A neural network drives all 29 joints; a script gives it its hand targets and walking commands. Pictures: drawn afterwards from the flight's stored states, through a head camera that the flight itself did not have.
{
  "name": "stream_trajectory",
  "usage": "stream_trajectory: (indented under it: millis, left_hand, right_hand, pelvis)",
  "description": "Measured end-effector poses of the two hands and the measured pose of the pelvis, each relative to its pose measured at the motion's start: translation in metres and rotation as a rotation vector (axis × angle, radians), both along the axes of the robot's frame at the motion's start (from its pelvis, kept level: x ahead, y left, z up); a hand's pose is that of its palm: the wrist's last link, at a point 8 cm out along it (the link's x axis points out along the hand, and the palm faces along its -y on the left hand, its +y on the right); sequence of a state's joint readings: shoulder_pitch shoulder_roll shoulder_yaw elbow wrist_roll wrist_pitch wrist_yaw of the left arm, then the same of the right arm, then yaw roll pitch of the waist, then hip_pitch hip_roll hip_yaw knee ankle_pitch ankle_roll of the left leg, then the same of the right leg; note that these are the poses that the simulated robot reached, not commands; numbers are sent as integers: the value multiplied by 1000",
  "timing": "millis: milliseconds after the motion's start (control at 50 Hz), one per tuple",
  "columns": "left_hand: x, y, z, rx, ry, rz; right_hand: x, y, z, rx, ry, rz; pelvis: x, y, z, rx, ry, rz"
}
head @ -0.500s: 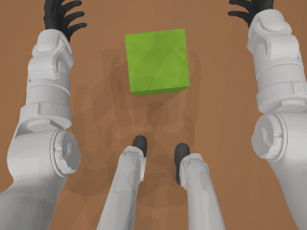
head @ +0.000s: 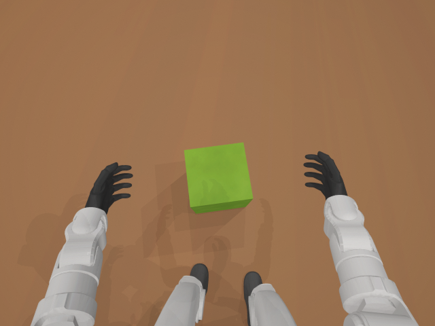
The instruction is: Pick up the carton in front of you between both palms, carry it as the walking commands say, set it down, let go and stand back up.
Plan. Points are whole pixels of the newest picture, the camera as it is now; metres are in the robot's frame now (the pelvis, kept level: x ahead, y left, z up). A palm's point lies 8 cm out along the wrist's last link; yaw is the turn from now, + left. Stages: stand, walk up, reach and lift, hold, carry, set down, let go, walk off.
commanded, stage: let go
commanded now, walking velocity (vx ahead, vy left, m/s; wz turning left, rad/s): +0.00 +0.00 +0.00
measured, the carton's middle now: (217, 181) +0.48 +0.04 -0.61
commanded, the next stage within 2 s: stand in 0.90 s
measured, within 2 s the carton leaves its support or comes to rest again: neither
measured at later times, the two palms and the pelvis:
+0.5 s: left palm (88, 290) +0.19 +0.21 -0.02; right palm (410, 292) +0.21 -0.25 -0.02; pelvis +0.04 -0.03 +0.05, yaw +1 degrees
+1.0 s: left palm (70, 288) +0.19 +0.24 -0.03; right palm (407, 312) +0.18 -0.26 -0.04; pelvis +0.05 -0.02 +0.04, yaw +2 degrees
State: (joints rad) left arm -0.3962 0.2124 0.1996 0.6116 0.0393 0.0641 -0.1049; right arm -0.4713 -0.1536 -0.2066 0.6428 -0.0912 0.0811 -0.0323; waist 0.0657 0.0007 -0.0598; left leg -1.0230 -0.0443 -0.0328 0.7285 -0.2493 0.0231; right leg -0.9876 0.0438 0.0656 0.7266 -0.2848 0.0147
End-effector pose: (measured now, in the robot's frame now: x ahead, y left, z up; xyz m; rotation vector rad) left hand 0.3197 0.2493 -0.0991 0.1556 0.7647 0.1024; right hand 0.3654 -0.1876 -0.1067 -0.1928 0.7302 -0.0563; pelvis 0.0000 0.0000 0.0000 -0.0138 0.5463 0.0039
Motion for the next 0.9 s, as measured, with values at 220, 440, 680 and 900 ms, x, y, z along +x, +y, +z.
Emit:
stream_trajectory:
  millis: [220,440,680,900]
  left_hand:
    - [-81,-16,46,-8,17,10]
    - [-131,-35,76,-6,28,-7]
    - [-124,-46,77,-6,28,-25]
    - [-124,-29,82,49,52,4]
  right_hand:
    - [-81,-29,42,6,24,4]
    - [-145,-60,76,6,37,-1]
    - [-167,-71,87,10,66,-7]
    - [-166,-60,80,8,60,-19]
  pelvis:
    - [20,-6,28,12,-225,4]
    - [34,-23,45,27,-481,13]
    - [36,-30,45,30,-621,15]
    - [37,-20,41,29,-630,26]
